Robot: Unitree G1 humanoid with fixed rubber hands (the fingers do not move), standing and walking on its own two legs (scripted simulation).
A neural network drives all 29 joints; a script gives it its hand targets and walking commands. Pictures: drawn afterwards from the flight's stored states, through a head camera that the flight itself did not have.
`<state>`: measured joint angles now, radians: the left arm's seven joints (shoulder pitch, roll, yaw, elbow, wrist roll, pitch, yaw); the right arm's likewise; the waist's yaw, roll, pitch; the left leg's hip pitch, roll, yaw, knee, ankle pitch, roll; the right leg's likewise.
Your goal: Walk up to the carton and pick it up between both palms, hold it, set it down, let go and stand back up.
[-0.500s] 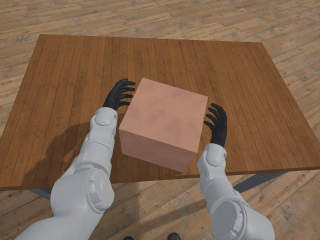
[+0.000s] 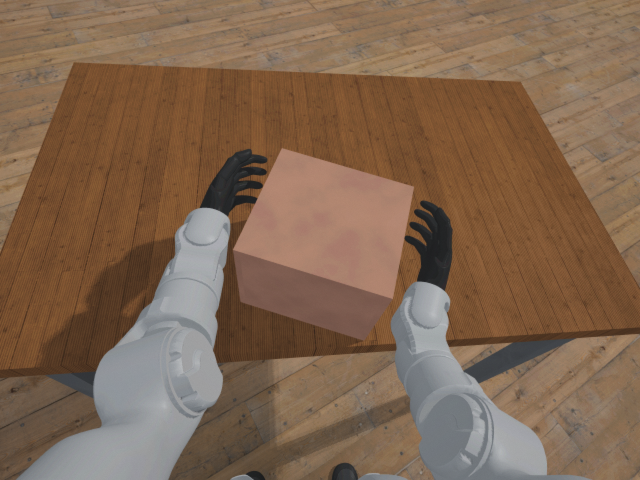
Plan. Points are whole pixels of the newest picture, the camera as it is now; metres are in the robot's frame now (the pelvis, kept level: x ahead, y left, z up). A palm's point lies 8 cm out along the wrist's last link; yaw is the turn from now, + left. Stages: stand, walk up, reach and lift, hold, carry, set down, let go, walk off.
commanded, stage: set down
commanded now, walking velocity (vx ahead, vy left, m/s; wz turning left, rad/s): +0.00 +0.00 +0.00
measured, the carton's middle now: (323, 246) +0.42 -0.04 -0.03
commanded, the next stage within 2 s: none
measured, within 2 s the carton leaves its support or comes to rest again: neither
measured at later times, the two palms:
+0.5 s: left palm (223, 213) +0.47 +0.10 +0.00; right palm (419, 285) +0.35 -0.16 -0.03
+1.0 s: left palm (203, 190) +0.47 +0.12 +0.05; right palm (478, 258) +0.35 -0.22 +0.05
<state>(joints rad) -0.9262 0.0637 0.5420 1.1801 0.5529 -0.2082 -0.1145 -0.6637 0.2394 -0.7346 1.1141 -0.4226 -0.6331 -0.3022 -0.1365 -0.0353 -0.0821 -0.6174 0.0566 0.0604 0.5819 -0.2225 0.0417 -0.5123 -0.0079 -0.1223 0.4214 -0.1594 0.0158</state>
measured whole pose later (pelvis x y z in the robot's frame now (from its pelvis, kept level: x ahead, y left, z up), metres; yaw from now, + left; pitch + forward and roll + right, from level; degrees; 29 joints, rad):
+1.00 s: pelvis -0.01 +0.02 -0.02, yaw -5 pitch +18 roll -4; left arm -1.00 0.29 -0.09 1.46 -0.16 -0.27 -0.02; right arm -0.78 -0.05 -0.15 1.25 0.20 -0.35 -0.25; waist -0.18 0.00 -0.22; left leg -0.75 0.01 0.00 0.72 -0.29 0.05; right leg -0.68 0.00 -0.03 0.57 -0.19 0.04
